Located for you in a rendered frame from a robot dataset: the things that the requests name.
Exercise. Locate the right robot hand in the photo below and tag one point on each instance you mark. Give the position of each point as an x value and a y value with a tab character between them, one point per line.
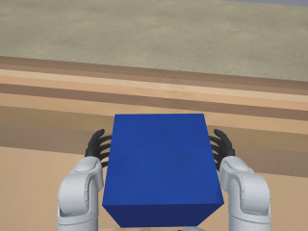
223	148

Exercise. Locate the left robot hand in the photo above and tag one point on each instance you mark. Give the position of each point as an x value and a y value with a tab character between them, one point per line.
94	148

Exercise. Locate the left robot forearm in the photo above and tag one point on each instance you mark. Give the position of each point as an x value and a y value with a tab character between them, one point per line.
77	199

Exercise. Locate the carton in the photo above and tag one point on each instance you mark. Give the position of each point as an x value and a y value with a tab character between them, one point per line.
161	171

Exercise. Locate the right robot forearm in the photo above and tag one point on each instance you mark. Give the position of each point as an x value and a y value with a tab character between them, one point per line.
248	196

